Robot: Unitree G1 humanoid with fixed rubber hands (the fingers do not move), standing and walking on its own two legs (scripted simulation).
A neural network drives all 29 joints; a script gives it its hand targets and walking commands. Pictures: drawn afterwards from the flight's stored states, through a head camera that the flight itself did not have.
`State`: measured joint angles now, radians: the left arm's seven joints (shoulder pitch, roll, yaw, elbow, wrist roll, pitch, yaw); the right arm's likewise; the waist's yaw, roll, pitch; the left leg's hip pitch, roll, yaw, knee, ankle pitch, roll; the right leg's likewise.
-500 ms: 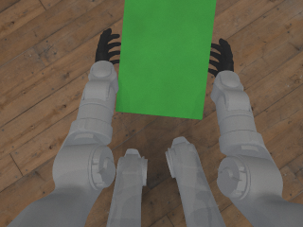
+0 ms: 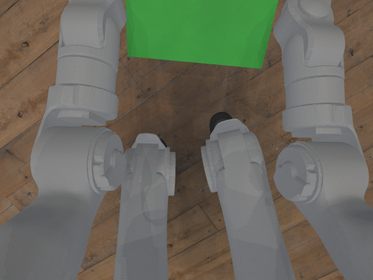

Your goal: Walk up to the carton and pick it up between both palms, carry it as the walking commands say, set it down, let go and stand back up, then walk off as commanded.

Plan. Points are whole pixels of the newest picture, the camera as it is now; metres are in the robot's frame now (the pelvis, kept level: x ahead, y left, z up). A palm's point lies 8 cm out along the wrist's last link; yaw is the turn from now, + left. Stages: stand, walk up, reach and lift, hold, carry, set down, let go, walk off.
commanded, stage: set down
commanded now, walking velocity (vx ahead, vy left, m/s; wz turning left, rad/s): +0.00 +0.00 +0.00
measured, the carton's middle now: out of the picture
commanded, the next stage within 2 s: none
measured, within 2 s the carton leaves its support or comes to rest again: rests again in 1.26 s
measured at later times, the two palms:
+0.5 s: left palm out of the picture +0.59 +0.07 -0.22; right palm out of the picture +0.52 -0.22 -0.22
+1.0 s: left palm out of the picture +0.59 +0.07 -0.22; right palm out of the picture +0.53 -0.22 -0.23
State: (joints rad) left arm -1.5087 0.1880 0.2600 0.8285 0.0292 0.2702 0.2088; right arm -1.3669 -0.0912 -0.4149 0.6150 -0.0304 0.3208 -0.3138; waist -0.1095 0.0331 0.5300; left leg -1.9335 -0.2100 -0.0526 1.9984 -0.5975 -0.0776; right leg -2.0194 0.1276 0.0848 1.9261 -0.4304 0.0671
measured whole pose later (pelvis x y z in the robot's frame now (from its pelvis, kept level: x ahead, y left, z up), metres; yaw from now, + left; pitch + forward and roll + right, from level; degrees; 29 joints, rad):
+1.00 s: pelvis +0.01 +0.00 -0.06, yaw +2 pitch +30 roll -1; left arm -1.61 0.30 0.09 1.16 -0.05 0.23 0.16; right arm -1.42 -0.21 -0.36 0.91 -0.01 0.26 -0.13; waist -0.15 0.05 0.51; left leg -2.10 -0.21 -0.04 2.23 -0.65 -0.05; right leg -2.16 0.04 0.02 2.15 -0.51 0.05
